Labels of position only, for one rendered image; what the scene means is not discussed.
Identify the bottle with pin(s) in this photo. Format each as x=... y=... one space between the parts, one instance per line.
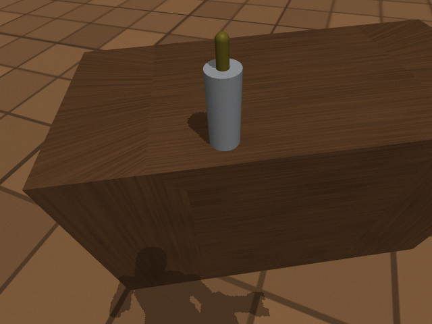
x=223 y=93

